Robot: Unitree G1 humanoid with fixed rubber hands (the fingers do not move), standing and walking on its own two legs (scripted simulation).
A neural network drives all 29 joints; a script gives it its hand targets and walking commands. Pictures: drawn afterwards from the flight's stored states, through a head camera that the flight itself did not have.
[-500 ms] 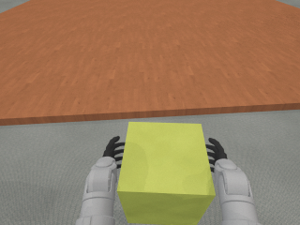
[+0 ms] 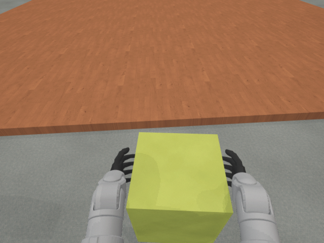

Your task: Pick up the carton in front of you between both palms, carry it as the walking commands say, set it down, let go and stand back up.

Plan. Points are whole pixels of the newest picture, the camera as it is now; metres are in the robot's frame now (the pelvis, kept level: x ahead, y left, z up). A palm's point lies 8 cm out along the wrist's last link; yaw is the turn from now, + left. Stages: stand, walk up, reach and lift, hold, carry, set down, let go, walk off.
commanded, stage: hold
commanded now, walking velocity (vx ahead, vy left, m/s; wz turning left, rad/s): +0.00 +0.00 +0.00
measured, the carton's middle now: (176, 190) +0.29 +0.00 -0.03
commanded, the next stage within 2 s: carry in 0.40 s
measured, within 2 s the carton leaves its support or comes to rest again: neither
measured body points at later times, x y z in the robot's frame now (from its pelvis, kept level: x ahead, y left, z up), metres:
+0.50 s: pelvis +0.01 +0.00 +0.00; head -0.03 +0.00 +0.45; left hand +0.30 +0.15 +0.04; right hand +0.30 -0.15 +0.04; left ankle +0.02 +0.13 -0.74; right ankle +0.02 -0.13 -0.74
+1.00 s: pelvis +0.19 -0.01 +0.00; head +0.19 -0.02 +0.45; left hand +0.46 +0.14 +0.07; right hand +0.45 -0.16 +0.06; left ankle +0.09 +0.10 -0.75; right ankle +0.21 -0.11 -0.72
